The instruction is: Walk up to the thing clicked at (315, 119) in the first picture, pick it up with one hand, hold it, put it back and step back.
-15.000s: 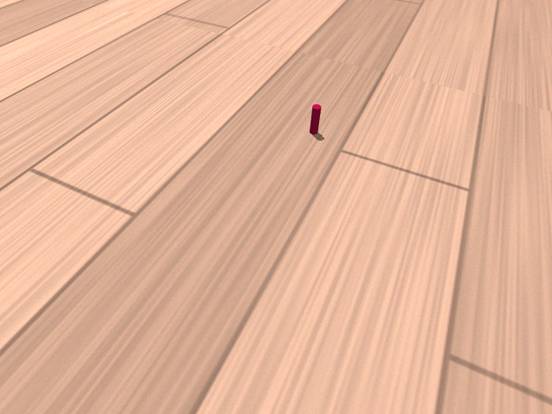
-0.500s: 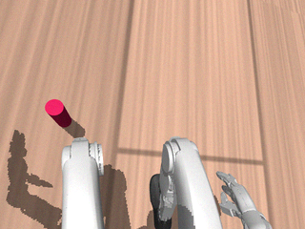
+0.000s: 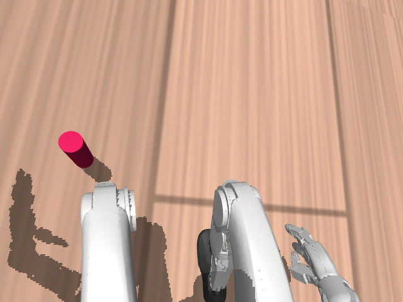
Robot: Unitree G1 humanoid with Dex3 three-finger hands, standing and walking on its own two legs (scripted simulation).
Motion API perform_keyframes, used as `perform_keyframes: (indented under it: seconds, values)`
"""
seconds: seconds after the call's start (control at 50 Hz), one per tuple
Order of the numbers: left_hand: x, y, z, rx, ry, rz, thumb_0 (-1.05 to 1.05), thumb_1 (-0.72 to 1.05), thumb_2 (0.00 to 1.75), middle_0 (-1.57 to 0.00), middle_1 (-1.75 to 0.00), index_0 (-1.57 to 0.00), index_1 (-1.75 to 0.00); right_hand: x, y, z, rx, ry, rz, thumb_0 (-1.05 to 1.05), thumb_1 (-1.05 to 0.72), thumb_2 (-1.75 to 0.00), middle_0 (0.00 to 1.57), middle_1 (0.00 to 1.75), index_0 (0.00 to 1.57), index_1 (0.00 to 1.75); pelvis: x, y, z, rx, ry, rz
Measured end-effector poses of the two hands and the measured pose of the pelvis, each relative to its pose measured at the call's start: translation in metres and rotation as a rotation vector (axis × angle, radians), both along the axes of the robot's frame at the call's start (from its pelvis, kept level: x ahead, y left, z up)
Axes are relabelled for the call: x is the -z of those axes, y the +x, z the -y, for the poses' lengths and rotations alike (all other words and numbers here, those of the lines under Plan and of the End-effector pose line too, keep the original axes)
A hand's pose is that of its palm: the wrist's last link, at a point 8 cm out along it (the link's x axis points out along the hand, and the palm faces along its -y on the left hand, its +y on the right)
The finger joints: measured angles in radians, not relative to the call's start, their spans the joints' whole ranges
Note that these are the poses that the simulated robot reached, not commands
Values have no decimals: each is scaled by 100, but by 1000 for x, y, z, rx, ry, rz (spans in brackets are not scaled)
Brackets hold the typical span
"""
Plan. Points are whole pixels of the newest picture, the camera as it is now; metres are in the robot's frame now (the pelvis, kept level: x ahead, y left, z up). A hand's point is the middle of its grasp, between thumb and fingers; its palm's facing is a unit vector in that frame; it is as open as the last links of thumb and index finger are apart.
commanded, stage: go down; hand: left
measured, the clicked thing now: (78, 151) +0.42 +0.26 -0.28
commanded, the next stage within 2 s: none
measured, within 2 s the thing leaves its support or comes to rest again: neither
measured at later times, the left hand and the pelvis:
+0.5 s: hand out of the picture +0.35 +0.44 +0.02, palm faces +0.16 -0.99 -0.03, open 17.6 cm; pelvis +0.00 +0.00 +0.00, yaw +0 degrees
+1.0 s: hand out of the picture +0.36 +0.44 +0.02, palm faces +0.16 -0.99 -0.03, open 17.7 cm; pelvis +0.00 +0.00 +0.00, yaw +0 degrees
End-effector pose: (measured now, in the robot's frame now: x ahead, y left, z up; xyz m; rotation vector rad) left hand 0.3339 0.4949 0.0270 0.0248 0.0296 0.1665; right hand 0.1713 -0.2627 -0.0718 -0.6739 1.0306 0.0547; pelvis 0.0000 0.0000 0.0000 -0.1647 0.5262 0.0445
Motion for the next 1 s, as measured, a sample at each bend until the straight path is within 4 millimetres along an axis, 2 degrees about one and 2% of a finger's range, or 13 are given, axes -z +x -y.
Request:
perform_keyframes:
  seconds: [0.46,0.7,1.0]
  values:
    - [0,-10,2,1,1,-4,-1,-57,4,-5,-4,-4,-5,1,2,0,2,9,14,1,-90,-90,21,30,20,30,1,-1,1,1,5,2]
    - [1,-4,4,5,-3,5,-1,-58,4,-5,-4,-4,-5,-1,8,-2,3,8,22,1,-90,-90,21,30,20,30,-1,1,0,-3,3,-6]
    - [1,-5,4,7,1,11,-1,-60,3,-5,-4,-4,-5,1,5,-1,2,4,10,1,-91,-90,21,30,20,30,0,1,0,-4,3,-1]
